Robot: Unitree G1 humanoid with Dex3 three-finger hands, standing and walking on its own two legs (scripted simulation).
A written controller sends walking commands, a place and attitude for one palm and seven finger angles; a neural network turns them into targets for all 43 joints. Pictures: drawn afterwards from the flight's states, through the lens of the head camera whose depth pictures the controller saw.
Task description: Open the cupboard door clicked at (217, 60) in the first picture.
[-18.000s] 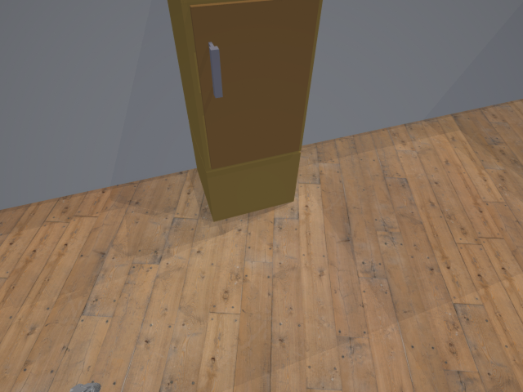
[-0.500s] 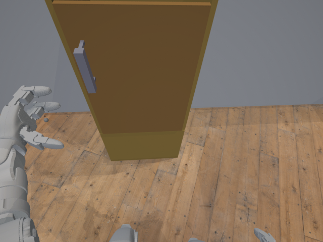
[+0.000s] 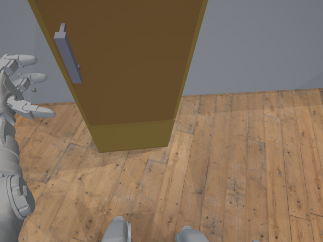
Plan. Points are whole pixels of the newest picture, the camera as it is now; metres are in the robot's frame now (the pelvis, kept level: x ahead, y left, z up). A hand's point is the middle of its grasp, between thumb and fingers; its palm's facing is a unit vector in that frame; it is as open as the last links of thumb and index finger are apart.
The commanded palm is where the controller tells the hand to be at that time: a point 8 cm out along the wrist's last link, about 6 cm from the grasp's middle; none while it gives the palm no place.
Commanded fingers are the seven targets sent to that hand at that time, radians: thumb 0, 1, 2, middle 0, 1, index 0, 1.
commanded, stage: move the hooked fingers beside the handle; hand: left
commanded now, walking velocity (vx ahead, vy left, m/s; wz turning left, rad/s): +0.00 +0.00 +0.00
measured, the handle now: (70, 55) +0.58 +0.24 +0.08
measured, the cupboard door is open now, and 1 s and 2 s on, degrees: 0 0 0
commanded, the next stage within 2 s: slide the fingers in behind the handle in 1.34 s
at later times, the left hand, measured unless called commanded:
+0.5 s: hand (41, 66) +0.52 +0.30 +0.09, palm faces +0.12 -0.99 +0.00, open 14.0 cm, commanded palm +0.51 +0.34 +0.09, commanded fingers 0.00 -0.50 0.30 -0.30 -1.20 -0.30 -1.20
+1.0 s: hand (42, 66) +0.52 +0.30 +0.09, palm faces +0.11 -0.99 +0.00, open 14.0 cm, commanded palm +0.51 +0.33 +0.08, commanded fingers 0.00 -0.50 0.30 -0.30 -1.20 -0.30 -1.20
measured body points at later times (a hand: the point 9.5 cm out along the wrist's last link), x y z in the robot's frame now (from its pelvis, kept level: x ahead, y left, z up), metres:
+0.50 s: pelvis +0.00 +0.00 -0.01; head +0.14 +0.04 +0.41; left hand +0.51 +0.35 +0.10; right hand -0.01 -0.28 -0.11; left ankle +0.05 +0.12 -0.68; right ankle -0.01 -0.14 -0.68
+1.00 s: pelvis +0.02 +0.01 -0.01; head +0.15 +0.05 +0.42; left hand +0.51 +0.35 +0.09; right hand +0.01 -0.26 -0.10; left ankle +0.05 +0.12 -0.68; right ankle -0.01 -0.14 -0.68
